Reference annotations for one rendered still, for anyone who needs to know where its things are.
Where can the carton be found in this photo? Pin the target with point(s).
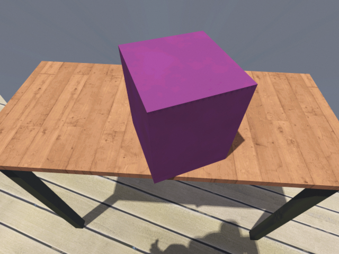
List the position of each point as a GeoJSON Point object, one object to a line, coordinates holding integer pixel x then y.
{"type": "Point", "coordinates": [187, 99]}

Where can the table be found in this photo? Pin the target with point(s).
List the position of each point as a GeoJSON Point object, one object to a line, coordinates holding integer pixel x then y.
{"type": "Point", "coordinates": [75, 118]}

